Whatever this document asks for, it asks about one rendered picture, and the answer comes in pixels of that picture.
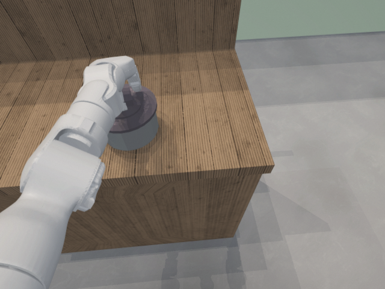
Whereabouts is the robot left upper arm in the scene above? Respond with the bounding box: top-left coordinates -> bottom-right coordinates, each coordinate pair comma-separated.
0,139 -> 105,289

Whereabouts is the lid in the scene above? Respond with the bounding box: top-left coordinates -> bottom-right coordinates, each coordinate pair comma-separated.
109,84 -> 157,134

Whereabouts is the knob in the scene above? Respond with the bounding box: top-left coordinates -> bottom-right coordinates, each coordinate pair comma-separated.
122,86 -> 134,107

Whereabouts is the table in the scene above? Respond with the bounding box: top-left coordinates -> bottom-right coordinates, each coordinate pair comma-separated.
0,0 -> 275,253

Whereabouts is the left robot forearm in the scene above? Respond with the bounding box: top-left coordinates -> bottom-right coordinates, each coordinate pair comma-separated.
20,60 -> 125,193

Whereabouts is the left robot hand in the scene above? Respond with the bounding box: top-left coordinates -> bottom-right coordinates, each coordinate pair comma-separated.
89,56 -> 141,111

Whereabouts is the pot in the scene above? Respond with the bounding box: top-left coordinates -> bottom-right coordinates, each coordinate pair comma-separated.
108,113 -> 159,151

